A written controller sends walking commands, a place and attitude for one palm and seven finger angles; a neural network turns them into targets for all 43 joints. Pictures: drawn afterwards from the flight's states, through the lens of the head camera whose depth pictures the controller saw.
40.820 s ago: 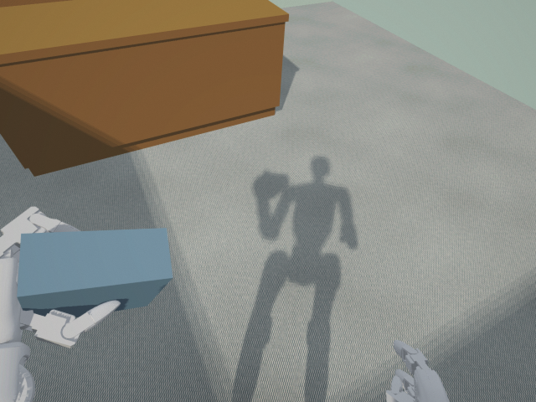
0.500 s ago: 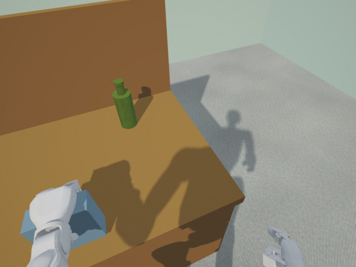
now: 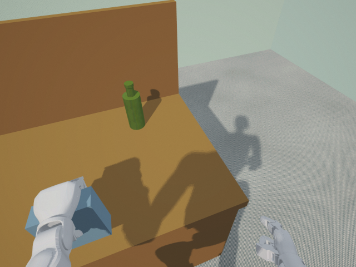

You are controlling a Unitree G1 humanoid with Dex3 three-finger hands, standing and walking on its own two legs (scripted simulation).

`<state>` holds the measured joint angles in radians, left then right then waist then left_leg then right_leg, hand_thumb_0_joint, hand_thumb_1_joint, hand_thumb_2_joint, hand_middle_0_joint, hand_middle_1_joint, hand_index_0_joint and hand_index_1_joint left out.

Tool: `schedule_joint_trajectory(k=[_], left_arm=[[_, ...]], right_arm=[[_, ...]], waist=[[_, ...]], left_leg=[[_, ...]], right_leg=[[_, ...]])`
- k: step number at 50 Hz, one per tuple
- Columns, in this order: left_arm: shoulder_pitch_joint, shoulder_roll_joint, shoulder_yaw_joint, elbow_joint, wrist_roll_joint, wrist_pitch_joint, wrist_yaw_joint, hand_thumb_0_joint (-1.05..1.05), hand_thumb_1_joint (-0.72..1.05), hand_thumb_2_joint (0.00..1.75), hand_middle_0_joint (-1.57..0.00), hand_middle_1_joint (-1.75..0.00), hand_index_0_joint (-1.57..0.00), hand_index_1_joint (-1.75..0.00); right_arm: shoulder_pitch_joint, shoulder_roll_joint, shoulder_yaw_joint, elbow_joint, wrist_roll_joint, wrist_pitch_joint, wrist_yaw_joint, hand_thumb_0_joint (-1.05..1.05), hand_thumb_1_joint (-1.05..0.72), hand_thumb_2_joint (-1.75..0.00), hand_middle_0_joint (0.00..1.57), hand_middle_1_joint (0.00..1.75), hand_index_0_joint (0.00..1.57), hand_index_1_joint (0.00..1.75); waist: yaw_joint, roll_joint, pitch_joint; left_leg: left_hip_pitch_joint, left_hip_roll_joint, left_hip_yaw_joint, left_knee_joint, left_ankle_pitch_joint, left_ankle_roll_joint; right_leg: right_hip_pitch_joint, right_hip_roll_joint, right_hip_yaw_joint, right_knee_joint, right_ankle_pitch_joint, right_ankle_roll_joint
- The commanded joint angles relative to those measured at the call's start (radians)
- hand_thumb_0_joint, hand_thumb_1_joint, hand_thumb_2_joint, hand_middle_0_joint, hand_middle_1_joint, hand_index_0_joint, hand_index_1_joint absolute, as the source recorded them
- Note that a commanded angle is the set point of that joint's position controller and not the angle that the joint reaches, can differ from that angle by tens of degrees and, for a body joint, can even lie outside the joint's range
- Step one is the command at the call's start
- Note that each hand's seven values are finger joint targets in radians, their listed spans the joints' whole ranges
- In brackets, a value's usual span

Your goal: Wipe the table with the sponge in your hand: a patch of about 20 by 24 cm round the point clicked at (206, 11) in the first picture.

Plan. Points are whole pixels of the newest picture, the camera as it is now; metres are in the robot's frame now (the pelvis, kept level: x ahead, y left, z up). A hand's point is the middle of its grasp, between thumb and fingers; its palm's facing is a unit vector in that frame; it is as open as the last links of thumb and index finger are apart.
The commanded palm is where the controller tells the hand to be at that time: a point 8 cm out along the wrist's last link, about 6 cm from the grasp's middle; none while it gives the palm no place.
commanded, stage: lift the sponge slowly off the table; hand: left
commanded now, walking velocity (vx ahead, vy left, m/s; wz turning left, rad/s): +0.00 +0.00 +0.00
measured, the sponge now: (77, 225) +0.20 +0.29 -0.05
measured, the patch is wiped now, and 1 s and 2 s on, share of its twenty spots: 1.00 1.00 1.00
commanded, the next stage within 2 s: bring the sponge back beside the body in 1.12 s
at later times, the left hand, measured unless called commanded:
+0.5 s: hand (65, 203) +0.21 +0.29 +0.04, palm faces +0.00 -0.13 -0.99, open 10.0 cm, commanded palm +0.18 +0.29 +0.11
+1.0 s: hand (60, 194) +0.21 +0.29 +0.08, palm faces +0.03 -0.13 -0.99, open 10.0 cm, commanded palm +0.18 +0.29 +0.14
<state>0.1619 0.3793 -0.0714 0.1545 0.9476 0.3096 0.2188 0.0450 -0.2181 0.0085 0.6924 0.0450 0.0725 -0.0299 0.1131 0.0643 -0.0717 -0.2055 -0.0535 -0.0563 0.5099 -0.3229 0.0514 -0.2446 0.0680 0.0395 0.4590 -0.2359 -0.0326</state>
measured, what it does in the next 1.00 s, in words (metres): stands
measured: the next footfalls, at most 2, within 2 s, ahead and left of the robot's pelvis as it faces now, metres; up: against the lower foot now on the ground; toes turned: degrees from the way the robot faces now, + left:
none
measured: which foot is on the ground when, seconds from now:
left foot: down 0.00-1.00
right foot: down 0.00-1.00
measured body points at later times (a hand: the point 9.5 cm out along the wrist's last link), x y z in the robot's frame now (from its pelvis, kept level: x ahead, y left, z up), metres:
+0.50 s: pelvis +0.00 +0.00 +0.01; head -0.02 -0.03 +0.45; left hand +0.21 +0.30 +0.10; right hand +0.22 -0.21 -0.08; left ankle -0.04 +0.09 -0.74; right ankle +0.00 -0.11 -0.74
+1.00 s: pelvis +0.00 -0.01 +0.01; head -0.03 -0.04 +0.46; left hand +0.21 +0.29 +0.13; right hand +0.24 -0.21 -0.07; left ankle -0.04 +0.09 -0.74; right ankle +0.00 -0.11 -0.74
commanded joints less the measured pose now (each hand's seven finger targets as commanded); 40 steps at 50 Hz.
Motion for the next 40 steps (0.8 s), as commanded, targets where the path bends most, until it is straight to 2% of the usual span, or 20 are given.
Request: schedule_joint_trajectory(k=[1,4,7,9,12,14,15,18,19,20,23,25,26,29,32,33,35,36,39,40], left_arm=[[-0.217,0.199,0.103,-0.214,0.016,0.011,0.026,0.0,0.1,1.3,-1.2,-1.6,-1.2,-1.6],[-0.207,0.197,0.104,-0.235,-0.001,0.015,0.002,0.0,0.1,1.3,-1.2,-1.6,-1.2,-1.6],[-0.191,0.225,0.123,-0.237,0.005,0.009,-0.014,0.0,0.1,1.3,-1.2,-1.6,-1.2,-1.6],[-0.208,0.234,0.128,-0.299,0.006,-0.004,-0.02,0.0,0.1,1.3,-1.2,-1.6,-1.2,-1.6],[-0.21,0.218,0.112,-0.293,0.016,-0.007,-0.019,0.0,0.1,1.3,-1.2,-1.6,-1.2,-1.6],[-0.224,0.262,0.155,-0.297,0.013,-0.007,-0.015,0.0,0.1,1.3,-1.2,-1.6,-1.2,-1.6],[-0.248,0.26,0.146,-0.289,0.022,-0.002,-0.014,0.0,0.1,1.3,-1.2,-1.6,-1.2,-1.6],[-0.246,0.24,0.128,-0.296,0.018,0.007,-0.012,0.0,0.1,1.3,-1.2,-1.6,-1.2,-1.6],[-0.235,0.268,0.161,-0.318,0.008,0.007,-0.012,0.0,0.1,1.3,-1.2,-1.6,-1.2,-1.6],[-0.221,0.264,0.159,-0.311,0.009,0.013,-0.014,0.0,0.1,1.3,-1.2,-1.6,-1.2,-1.6],[-0.183,0.243,0.14,-0.312,-0.005,0.031,-0.03,0.0,0.1,1.3,-1.2,-1.6,-1.2,-1.6],[-0.212,0.241,0.128,-0.336,-0.009,0.044,-0.046,0.0,0.1,1.3,-1.2,-1.6,-1.2,-1.6],[-0.208,0.233,0.12,-0.338,-0.013,0.048,-0.052,0.0,0.1,1.3,-1.2,-1.6,-1.2,-1.6],[-0.206,0.249,0.131,-0.369,-0.019,0.055,-0.073,0.0,0.1,1.3,-1.2,-1.6,-1.2,-1.6],[-0.231,0.276,0.144,-0.346,-0.006,0.054,-0.085,0.0,0.1,1.3,-1.2,-1.6,-1.2,-1.6],[-0.259,0.277,0.139,-0.372,0.0,0.047,-0.087,0.0,0.1,1.3,-1.2,-1.6,-1.2,-1.6],[-0.26,0.284,0.147,-0.418,0.001,0.037,-0.088,0.0,0.1,1.3,-1.2,-1.6,-1.2,-1.6],[-0.276,0.273,0.133,-0.412,0.001,0.03,-0.088,0.0,0.1,1.3,-1.2,-1.6,-1.2,-1.6],[-0.255,0.3,0.165,-0.422,-0.005,0.034,-0.09,0.0,0.1,1.3,-1.2,-1.6,-1.2,-1.6],[-0.265,0.293,0.155,-0.411,0.001,0.04,-0.092,0.0,0.1,1.3,-1.2,-1.6,-1.2,-1.6]], right_arm=[[-0.186,-0.123,-0.037,-0.157,-0.001,-0.046,-0.014,0.0,-0.9,-0.9,0.2,0.3,0.2,0.3],[-0.196,-0.125,-0.035,-0.165,0.003,-0.048,-0.013,0.0,-0.9,-0.9,0.2,0.3,0.2,0.3],[-0.189,-0.131,-0.035,-0.157,-0.003,-0.048,-0.012,0.0,-0.9,-0.9,0.2,0.3,0.2,0.3],[-0.195,-0.127,-0.034,-0.169,-0.003,-0.051,-0.011,0.0,-0.9,-0.9,0.2,0.3,0.2,0.3],[-0.193,-0.126,-0.035,-0.165,-0.006,-0.055,-0.01,0.0,-0.9,-0.9,0.2,0.3,0.2,0.3],[-0.201,-0.129,-0.033,-0.163,-0.003,-0.054,-0.012,0.0,-0.9,-0.9,0.2,0.3,0.2,0.3],[-0.201,-0.129,-0.031,-0.158,-0.003,-0.053,-0.014,0.0,-0.9,-0.9,0.2,0.3,0.2,0.3],[-0.209,-0.126,-0.032,-0.159,-0.001,-0.057,-0.012,0.0,-0.9,-0.9,0.2,0.3,0.2,0.3],[-0.217,-0.128,-0.032,-0.162,0.001,-0.058,-0.013,0.0,-0.9,-0.9,0.2,0.3,0.2,0.3],[-0.216,-0.129,-0.031,-0.162,0.0,-0.057,-0.014,0.0,-0.9,-0.9,0.2,0.3,0.2,0.3],[-0.222,-0.13,-0.032,-0.159,0.001,-0.052,-0.009,0.0,-0.9,-0.9,0.2,0.3,0.2,0.3],[-0.233,-0.133,-0.026,-0.164,0.003,-0.05,-0.01,0.0,-0.9,-0.9,0.2,0.3,0.2,0.3],[-0.231,-0.13,-0.026,-0.165,0.003,-0.051,-0.008,0.0,-0.9,-0.9,0.2,0.3,0.2,0.3],[-0.243,-0.131,-0.021,-0.171,0.003,-0.047,-0.008,0.0,-0.9,-0.9,0.2,0.3,0.2,0.3],[-0.236,-0.134,-0.018,-0.162,0.0,-0.044,-0.013,0.0,-0.9,-0.9,0.2,0.3,0.2,0.3],[-0.236,-0.133,-0.018,-0.162,-0.001,-0.044,-0.012,0.0,-0.9,-0.9,0.2,0.3,0.2,0.3],[-0.24,-0.13,-0.017,-0.174,-0.002,-0.052,-0.014,0.0,-0.9,-0.9,0.2,0.3,0.2,0.3],[-0.237,-0.125,-0.017,-0.17,-0.002,-0.054,-0.014,0.0,-0.9,-0.9,0.2,0.3,0.2,0.3],[-0.246,-0.128,-0.016,-0.169,0.0,-0.051,-0.012,0.0,-0.9,-0.9,0.2,0.3,0.2,0.3],[-0.239,-0.129,-0.012,-0.168,-0.001,-0.051,-0.013,0.0,-0.9,-0.9,0.2,0.3,0.2,0.3]], waist=[[-0.016,-0.021,-0.151],[-0.011,0.004,-0.136],[-0.004,-0.012,-0.149],[-0.001,0.019,-0.162],[-0.001,0.003,-0.135],[0.004,0.018,-0.116],[0.003,0.023,-0.109],[0.004,0.018,-0.127],[0.013,0.035,-0.139],[0.017,0.02,-0.156],[0.008,-0.012,-0.13],[0.005,0.01,-0.128],[-0.001,-0.005,-0.114],[0.003,0.008,-0.102],[0.003,-0.019,-0.094],[-0.002,-0.014,-0.103],[0.009,0.013,-0.131],[-0.001,0.009,-0.123],[0.007,0.044,-0.117],[0.01,0.028,-0.126]], left_leg=[[0.006,0.015,-0.035,-0.075,0.322,-0.008],[0.012,0.02,-0.046,-0.097,0.312,-0.009],[0.02,0.017,-0.043,-0.093,0.337,-0.005],[0.029,0.02,-0.051,-0.106,0.338,-0.007],[0.029,0.019,-0.048,-0.108,0.327,-0.004],[0.025,0.022,-0.054,-0.127,0.304,-0.006],[0.024,0.02,-0.052,-0.128,0.293,-0.005],[0.039,0.02,-0.045,-0.133,0.305,-0.007],[0.047,0.02,-0.052,-0.139,0.307,-0.008],[0.05,0.017,-0.05,-0.135,0.325,-0.006],[0.051,0.015,-0.039,-0.133,0.338,-0.006],[0.058,0.016,-0.043,-0.141,0.329,-0.004],[0.057,0.018,-0.043,-0.143,0.332,-0.005],[0.069,0.019,-0.049,-0.152,0.33,-0.003],[0.07,0.016,-0.046,-0.15,0.324,0.001],[0.074,0.017,-0.045,-0.151,0.331,0.0],[0.095,0.017,-0.052,-0.15,0.341,0.003],[0.094,0.017,-0.046,-0.15,0.342,0.001],[0.1,0.016,-0.053,-0.16,0.343,-0.002],[0.097,0.015,-0.051,-0.158,0.353,-0.002]], right_leg=[[0.141,-0.019,0.046,-0.052,0.276,-0.06],[0.144,-0.014,0.045,-0.066,0.228,-0.062],[0.166,-0.019,0.043,-0.069,0.268,-0.062],[0.182,-0.015,0.052,-0.068,0.251,-0.065],[0.166,-0.017,0.042,-0.08,0.234,-0.061],[0.172,-0.013,0.055,-0.09,0.196,-0.065],[0.167,-0.014,0.044,-0.094,0.176,-0.063],[0.176,-0.018,0.043,-0.099,0.187,-0.063],[0.197,-0.013,0.059,-0.101,0.185,-0.067],[0.214,-0.018,0.048,-0.097,0.215,-0.066],[0.215,-0.025,0.058,-0.105,0.261,-0.062],[0.214,-0.023,0.056,-0.112,0.234,-0.061],[0.208,-0.024,0.053,-0.113,0.236,-0.06],[0.214,-0.02,0.067,-0.121,0.227,-0.063],[0.211,-0.025,0.056,-0.133,0.215,-0.059],[0.212,-0.025,0.061,-0.13,0.222,-0.059],[0.232,-0.023,0.058,-0.128,0.224,-0.062],[0.222,-0.023,0.061,-0.129,0.228,-0.061],[0.233,-0.017,0.081,-0.136,0.225,-0.067],[0.24,-0.022,0.058,-0.133,0.235,-0.065]])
